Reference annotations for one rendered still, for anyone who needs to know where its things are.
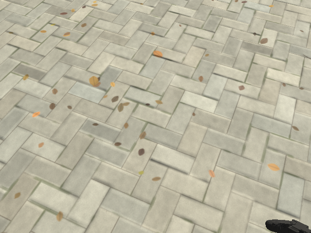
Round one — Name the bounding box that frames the right robot hand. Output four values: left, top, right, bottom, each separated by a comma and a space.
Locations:
265, 219, 311, 233

